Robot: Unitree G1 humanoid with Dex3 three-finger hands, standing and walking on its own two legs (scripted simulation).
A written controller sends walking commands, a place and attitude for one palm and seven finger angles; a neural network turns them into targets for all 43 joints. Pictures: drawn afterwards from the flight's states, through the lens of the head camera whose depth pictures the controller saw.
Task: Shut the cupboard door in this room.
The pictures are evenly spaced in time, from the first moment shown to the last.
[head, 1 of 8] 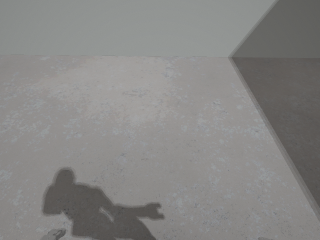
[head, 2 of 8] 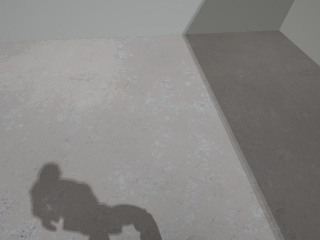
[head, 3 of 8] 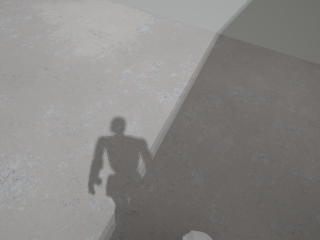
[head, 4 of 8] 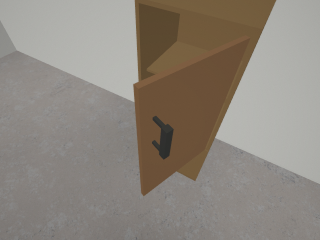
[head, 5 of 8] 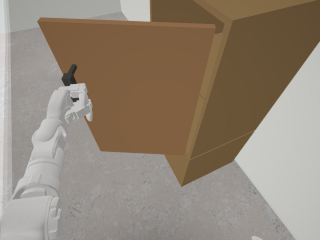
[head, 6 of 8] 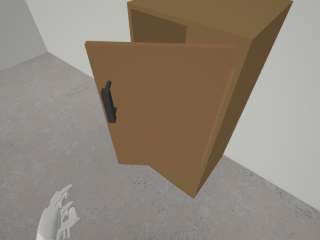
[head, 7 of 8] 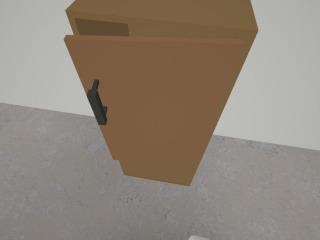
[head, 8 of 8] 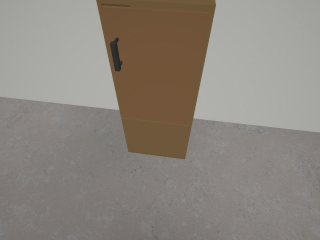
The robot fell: no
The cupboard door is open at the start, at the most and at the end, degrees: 93 94 0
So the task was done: yes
